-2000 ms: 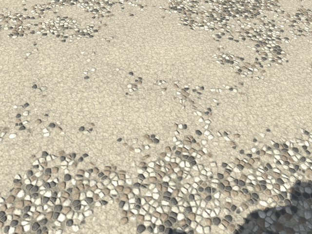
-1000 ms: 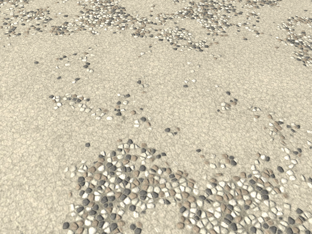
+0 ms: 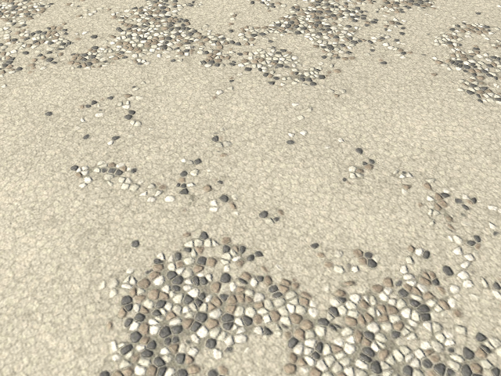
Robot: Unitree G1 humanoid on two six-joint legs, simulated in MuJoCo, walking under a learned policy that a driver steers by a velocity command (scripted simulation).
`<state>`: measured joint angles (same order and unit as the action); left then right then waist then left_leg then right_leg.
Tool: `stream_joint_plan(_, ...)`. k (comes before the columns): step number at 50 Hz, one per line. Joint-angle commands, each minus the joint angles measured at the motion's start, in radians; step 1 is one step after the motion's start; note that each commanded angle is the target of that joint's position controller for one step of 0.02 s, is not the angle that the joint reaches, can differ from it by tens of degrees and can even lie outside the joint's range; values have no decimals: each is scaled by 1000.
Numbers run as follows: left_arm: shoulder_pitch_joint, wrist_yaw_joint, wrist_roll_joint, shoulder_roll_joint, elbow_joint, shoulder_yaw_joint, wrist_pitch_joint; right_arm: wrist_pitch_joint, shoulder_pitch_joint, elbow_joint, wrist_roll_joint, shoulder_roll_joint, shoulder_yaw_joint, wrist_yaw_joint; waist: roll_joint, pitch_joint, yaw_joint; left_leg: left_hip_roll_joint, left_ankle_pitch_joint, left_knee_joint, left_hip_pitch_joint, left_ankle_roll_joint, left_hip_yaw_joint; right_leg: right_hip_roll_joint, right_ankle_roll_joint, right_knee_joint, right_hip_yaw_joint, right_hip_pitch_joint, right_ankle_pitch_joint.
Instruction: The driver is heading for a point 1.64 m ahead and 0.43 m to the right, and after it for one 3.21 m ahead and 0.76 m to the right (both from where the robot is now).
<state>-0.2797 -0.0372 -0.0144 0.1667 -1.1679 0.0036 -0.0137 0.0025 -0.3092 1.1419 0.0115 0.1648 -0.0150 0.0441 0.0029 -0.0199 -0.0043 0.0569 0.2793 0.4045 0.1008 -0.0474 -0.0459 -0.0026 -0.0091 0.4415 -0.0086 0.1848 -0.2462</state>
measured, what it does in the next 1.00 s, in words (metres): walks ahead: left foot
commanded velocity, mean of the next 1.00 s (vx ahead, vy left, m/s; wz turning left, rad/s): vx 0.41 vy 0.00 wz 0.00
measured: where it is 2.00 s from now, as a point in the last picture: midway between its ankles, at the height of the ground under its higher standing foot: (301, 235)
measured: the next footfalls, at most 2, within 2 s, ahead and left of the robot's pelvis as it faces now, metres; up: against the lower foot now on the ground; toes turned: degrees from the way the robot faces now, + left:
left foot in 0.68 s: +0.44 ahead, +0.01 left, +0.00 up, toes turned +4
right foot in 1.22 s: +0.75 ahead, -0.14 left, +0.00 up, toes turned -8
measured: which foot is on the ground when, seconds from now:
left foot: down 0.00-0.22, up 0.24-0.66, down 0.68-1.00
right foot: down 0.00-0.68, up 0.70-1.00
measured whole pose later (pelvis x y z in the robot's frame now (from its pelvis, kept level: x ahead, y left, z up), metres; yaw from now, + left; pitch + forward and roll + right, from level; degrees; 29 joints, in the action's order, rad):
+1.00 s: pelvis +0.45 -0.04 +0.00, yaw +0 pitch +0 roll +1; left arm -0.13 0.03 -0.03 0.20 -0.94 -0.04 0.04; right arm 0.10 -0.45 1.10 0.01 0.17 0.03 0.00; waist 0.03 -0.04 0.03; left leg 0.11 0.21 0.23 0.02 -0.12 0.09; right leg 0.12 -0.04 0.90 0.01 0.64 -0.10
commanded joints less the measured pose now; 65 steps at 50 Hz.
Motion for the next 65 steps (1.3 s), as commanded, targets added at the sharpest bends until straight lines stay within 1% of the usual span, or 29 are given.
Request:
stream_joint_plan(1, -9, 8, -13, 82, 43, -19, 0, -10, -112, -8, 3, 144, 40, -1, -91, -137, 33, -151, 496, -174, 131, -110, -227, -24, -52, 84, 3, 154, -305)
stream_joint_plan(3, 35, 20, -31, 38, 85, -10, 16, -7, -170, 2, 5, 162, 56, -2, -159, -199, 57, -285, 593, -258, 109, -187, -400, -20, -51, 241, 67, 277, -222)
stream_joint_plan(5, 68, 29, -26, 59, 123, -18, 40, 7, -166, -7, 14, 161, 64, -6, -139, -203, 55, -329, 479, -277, 85, -218, -437, 21, -60, 314, 45, 337, -211)
stream_joint_plan(8, 10, 43, -7, 61, 136, -28, 72, 29, -110, -28, 6, 161, 74, -12, -116, -171, -3, -282, 300, -209, 121, -185, -319, 19, -74, 159, 68, 192, -147)
stream_joint_plan(10, -201, 39, 3, 57, 64, -42, 83, 39, -34, -60, -1, 136, 70, -16, -48, -120, -99, -178, 197, -51, 332, -126, -180, -32, -73, -14, 78, -192, -54)
stream_joint_plan(11, -326, 29, -11, 128, 41, -64, 91, 53, -9, -84, 4, 80, 53, -24, 142, -72, -150, -69, 121, 246, 444, -82, -30, 147, -94, -171, -190, -341, -211)
stream_joint_plan(12, -448, 29, 0, 236, 13, -91, 83, 62, -11, -124, 9, 49, 46, -33, 327, -26, -155, 29, 255, 524, 614, -50, 85, 360, -180, -319, -599, -405, -431)
stream_joint_plan(13, -364, 27, -2, 177, 25, -77, 72, 60, 9, -126, 38, 117, 61, -40, 160, -108, -91, -46, 230, 686, 647, -60, 32, 382, -202, -317, -613, -293, -477)
stream_joint_plan(15, -197, 35, -7, 126, 91, -61, 86, 73, 23, -119, 25, 69, 52, -60, 26, -164, -23, -114, 35, 720, 620, -56, 6, 302, -180, -326, -420, -168, -267)
stream_joint_plan(20, -276, 25, 1, 77, 56, -34, 116, 49, 54, -132, 23, 78, 65, -73, 64, -85, 3, -111, -76, 673, 611, -12, 88, 197, -141, -274, -135, -242, 383)
stream_joint_plan(28, -322, 11, -4, 89, 42, -17, 122, 39, 370, -260, 3, 47, 39, -71, 101, -138, -36, -38, -194, 253, 483, -23, 204, 168, -133, -278, -22, -187, 712)
stream_joint_plan(30, -302, 8, -5, 110, 42, -21, 127, 41, 326, -259, 2, 76, 48, -61, 109, -102, 0, -6, -177, 206, 377, -63, 210, 187, -126, -202, -6, -224, 931)
stream_joint_plan(32, -267, 4, -7, 134, 47, -29, 126, 53, 142, -206, 1, 121, 70, -48, 115, -1, 84, 31, -137, 180, 198, -106, 192, 197, -117, 12, 5, -264, 1102)
stream_joint_plan(33, -239, 6, -2, 146, 53, -33, 121, 61, -8, -157, 2, 137, 84, -40, 106, 69, 152, 26, -175, 102, 34, -127, 176, 185, -115, 189, 17, -228, 1037)
stream_joint_plan(34, -231, 14, 3, 130, 69, -29, 120, 66, -150, -122, 23, 189, 105, -31, 58, 146, 203, -99, -68, 65, -179, -164, 40, 149, -113, 434, 34, -68, 763)
stream_joint_plan(35, -304, 27, 19, 18, 96, -12, 116, 65, -216, -121, 45, 273, 125, -31, -140, 247, 147, -401, 54, 8, -395, -280, -423, -15, -84, 836, 82, 236, -17)
stream_joint_plan(36, -293, 32, 13, 91, 96, -38, 109, 54, -146, -121, 9, 253, 125, -46, -110, 254, 121, -445, 166, -146, -369, -345, -688, -70, -96, 999, -36, 392, -221)
stream_joint_plan(38, -129, 36, -5, 108, 152, -47, 112, 67, 39, -153, -6, 132, 94, -55, -5, -9, 53, -380, 160, -228, -85, -277, -431, 36, -108, 919, -46, 446, -66)
stream_joint_plan(41, -149, 47, -25, 42, 146, -45, 82, 98, 18, -116, 5, 59, 64, -42, 6, -50, -33, -278, -127, -260, 104, -201, -204, 88, -78, 773, -43, 301, -32)
stream_joint_plan(45, -25, 59, -27, 56, 201, -51, 54, 115, -77, -90, 2, 115, 67, -38, -32, -76, -33, -238, -269, -291, 95, -185, -90, 110, -42, 641, 10, 395, 54)
stream_joint_plan(50, 212, 67, -9, 55, 286, -43, 55, 109, -175, -81, -1, 106, 54, -39, -53, -94, 30, -197, -454, -288, 9, -135, -10, 93, -16, 355, 74, 449, 223)
stream_joint_plan(55, 332, 66, -2, 56, 327, -36, 62, 108, -248, -58, 10, 117, 54, -27, -75, -91, 67, -237, -580, -252, -168, -130, 42, 46, -53, 181, 112, 444, 237)
stream_joint_plan(58, 292, 62, -6, 73, 328, -46, 72, 109, -223, -55, 18, 130, 58, -13, -83, -69, 24, -271, -849, -145, -241, -117, 99, -4, -111, 129, 126, 351, 133)
stream_joint_plan(60, 115, 52, -9, 103, 273, -66, 82, 102, -199, -58, 21, 153, 66, -8, -90, 25, -52, -273, -1055, 89, -258, -98, 135, -71, -159, 93, 148, 168, 71)
stream_joint_plan(61, -33, 47, -18, 124, 223, -81, 88, 97, -180, -67, 15, 162, 68, -8, -76, 94, -118, -254, -977, 282, -181, -79, 165, -73, -187, 26, 132, -16, 114)
stream_joint_plan(62, -189, 39, -39, 200, 190, -107, 91, 99, -167, -104, 7, 146, 61, -10, -8, 191, -172, -223, -658, 572, 34, -59, 191, 109, -246, 26, -94, -256, 58)
stream_joint_plan(63, -214, 42, -37, 281, 187, -130, 80, 103, -255, -131, -19, 66, 53, -35, 228, 271, -104, 9, 185, 959, 442, -12, 176, 376, -433, -85, -655, -511, 56)
stream_joint_plan(64, -135, 53, -1, 247, 193, -124, 69, 106, -150, -151, 3, 137, 70, -36, 69, 218, -86, -36, 175, 1010, 565, -31, 5, 334, -400, -158, -691, -467, -18)
stream_joint_plan(65, -38, 54, 6, 212, 216, -114, 67, 119, -46, -198, 1, 146, 72, -42, 43, 82, -61, -84, 67, 961, 605, -34, 0, 310, -365, -182, -541, -326, 30)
